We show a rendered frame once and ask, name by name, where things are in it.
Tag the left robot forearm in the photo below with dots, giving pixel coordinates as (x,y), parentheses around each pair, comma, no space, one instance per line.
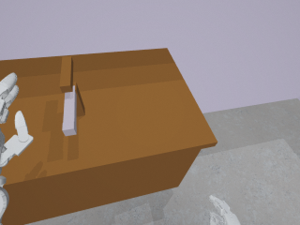
(4,198)

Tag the tap lever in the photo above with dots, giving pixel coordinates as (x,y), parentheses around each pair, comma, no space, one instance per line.
(69,126)

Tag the right robot hand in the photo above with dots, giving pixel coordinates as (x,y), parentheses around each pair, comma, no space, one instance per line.
(224,210)

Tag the left robot hand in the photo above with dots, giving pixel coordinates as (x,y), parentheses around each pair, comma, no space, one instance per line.
(18,143)

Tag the counter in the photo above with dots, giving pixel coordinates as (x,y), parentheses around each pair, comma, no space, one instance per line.
(138,131)

